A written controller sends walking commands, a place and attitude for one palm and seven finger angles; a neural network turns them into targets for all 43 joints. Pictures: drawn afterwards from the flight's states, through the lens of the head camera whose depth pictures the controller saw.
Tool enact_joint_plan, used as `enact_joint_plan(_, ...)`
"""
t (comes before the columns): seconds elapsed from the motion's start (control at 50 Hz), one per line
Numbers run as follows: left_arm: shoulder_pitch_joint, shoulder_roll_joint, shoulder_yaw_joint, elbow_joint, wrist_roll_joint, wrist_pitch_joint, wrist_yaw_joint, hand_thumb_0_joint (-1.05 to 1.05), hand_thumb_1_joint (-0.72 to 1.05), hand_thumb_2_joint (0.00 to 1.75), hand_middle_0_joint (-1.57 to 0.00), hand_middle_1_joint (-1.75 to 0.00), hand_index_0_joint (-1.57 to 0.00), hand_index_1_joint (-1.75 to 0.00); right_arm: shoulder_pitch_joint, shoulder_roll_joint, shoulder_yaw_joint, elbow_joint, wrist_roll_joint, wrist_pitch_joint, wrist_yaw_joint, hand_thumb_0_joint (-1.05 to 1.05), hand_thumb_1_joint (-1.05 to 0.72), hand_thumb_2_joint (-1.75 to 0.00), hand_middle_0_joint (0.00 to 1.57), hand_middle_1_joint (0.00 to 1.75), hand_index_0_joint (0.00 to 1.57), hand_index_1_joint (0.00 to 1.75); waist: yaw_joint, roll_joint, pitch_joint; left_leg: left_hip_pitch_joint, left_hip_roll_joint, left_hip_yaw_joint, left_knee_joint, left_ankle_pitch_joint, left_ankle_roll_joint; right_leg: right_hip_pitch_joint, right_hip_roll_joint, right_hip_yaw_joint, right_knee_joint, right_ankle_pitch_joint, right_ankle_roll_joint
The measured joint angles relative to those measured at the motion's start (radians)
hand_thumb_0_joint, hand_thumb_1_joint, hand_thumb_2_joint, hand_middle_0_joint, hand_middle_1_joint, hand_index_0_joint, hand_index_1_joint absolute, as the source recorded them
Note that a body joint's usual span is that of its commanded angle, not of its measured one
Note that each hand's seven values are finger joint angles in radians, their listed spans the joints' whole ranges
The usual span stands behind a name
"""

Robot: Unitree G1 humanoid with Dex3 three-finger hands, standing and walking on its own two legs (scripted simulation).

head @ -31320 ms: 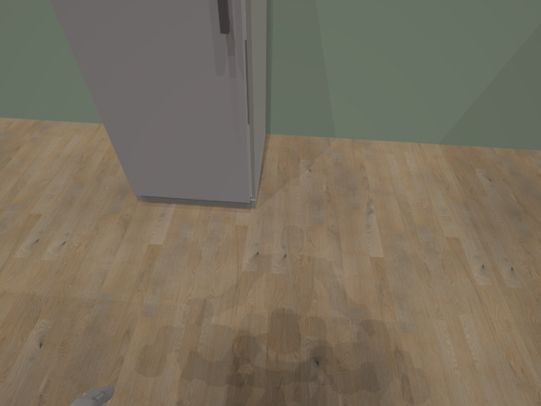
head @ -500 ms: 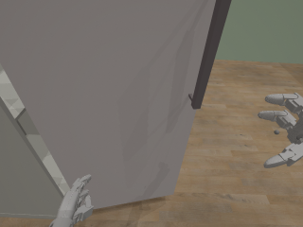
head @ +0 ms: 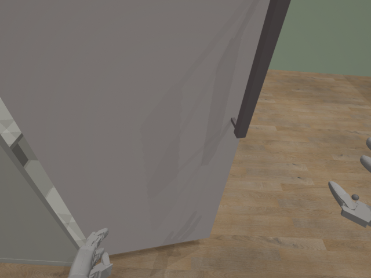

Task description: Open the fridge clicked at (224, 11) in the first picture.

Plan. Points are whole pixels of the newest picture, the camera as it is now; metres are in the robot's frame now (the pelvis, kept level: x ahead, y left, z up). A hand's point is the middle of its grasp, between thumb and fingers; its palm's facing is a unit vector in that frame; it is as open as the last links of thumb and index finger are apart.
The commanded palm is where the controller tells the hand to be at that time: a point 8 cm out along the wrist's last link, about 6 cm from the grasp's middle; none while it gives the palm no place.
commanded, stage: draw the hand back to the body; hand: right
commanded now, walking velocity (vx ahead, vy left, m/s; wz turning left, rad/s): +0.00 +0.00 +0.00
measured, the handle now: (253, 69) +0.46 -0.14 +0.27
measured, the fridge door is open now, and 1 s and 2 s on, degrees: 77 77 77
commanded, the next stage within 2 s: step back with the hand held close in 0.52 s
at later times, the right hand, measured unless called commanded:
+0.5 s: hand (357, 214) +0.18 -0.26 +0.16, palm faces +0.50 +0.79 -0.36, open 7.5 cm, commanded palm +0.13 -0.29 +0.17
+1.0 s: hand (360, 229) +0.16 -0.26 +0.15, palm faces +0.36 +0.80 -0.48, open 7.4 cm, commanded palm +0.11 -0.31 +0.17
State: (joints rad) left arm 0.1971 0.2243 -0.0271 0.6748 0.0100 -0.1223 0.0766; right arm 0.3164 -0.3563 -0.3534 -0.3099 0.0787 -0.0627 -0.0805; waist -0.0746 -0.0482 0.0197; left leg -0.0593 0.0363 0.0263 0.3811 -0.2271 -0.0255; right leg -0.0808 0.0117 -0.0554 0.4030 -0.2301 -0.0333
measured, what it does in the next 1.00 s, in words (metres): stands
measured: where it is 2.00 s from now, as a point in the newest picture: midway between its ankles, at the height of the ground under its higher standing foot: outside the picture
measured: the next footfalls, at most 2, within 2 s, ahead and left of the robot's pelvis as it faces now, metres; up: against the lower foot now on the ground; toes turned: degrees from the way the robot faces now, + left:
left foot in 1.90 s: -0.21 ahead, +0.11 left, +0.00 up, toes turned +0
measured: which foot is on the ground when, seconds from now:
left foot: down 0.00-1.00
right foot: down 0.00-1.00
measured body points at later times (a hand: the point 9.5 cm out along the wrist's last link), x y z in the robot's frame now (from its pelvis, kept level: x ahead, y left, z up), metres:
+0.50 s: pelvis +0.00 +0.01 +0.00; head -0.03 +0.03 +0.45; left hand +0.20 +0.22 -0.08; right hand +0.15 -0.30 +0.18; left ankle -0.01 +0.14 -0.74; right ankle +0.00 -0.09 -0.74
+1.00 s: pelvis -0.04 -0.01 -0.01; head -0.03 -0.01 +0.44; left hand +0.15 +0.24 -0.08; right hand +0.14 -0.31 +0.18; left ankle -0.01 +0.14 -0.74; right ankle +0.00 -0.09 -0.74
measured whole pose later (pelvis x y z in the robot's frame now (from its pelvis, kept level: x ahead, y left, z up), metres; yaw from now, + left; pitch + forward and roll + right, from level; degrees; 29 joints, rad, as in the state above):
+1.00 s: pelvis -0.04 -0.01 -0.01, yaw +1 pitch -1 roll +1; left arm 0.18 0.23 0.00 0.55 0.00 -0.02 0.11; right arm 0.53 -0.42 -0.38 -0.46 0.05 -0.15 -0.10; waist -0.02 -0.01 0.02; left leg -0.25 0.04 0.01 0.45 -0.19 -0.04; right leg -0.28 0.01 -0.07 0.48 -0.20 -0.05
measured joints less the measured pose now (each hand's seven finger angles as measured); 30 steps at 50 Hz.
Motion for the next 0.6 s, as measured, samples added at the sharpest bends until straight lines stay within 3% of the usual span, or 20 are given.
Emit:
enact_joint_plan(0.18,-0.008,0.008,0.011,-0.024,0.002,0.016,0.006,0.01,0.90,0.90,-0.20,-0.30,-0.20,-0.30,0.109,0.003,-0.005,-0.044,0.001,0.018,0.001,0.01,-0.65,-0.79,0.22,0.44,0.22,0.44,-0.014,0.003,-0.003,0.013,-0.010,0.011,-0.010,-0.002,0.008,0.004,-0.010,0.011,0.001,-0.004,0.008)
enact_joint_plan(0.28,-0.009,0.010,0.011,-0.016,0.005,0.008,0.017,0.01,0.90,0.90,-0.20,-0.30,-0.20,-0.30,0.108,0.011,0.004,-0.052,-0.006,0.026,-0.011,0.01,-0.79,-0.85,0.21,0.37,0.21,0.36,-0.028,-0.001,0.001,0.022,-0.013,0.021,-0.013,-0.001,0.012,0.007,-0.012,0.021,0.004,-0.003,0.011)
enact_joint_plan(0.6,-0.002,-0.009,0.001,0.000,0.008,0.004,0.015,0.01,0.90,0.90,-0.20,-0.30,-0.20,-0.30,0.090,0.004,0.001,-0.038,-0.002,0.009,-0.005,0.01,-0.89,-0.90,0.21,0.31,0.21,0.30,-0.012,-0.007,0.011,0.030,-0.021,0.017,-0.021,0.009,0.020,0.022,-0.020,0.017,-0.012,0.011,0.019)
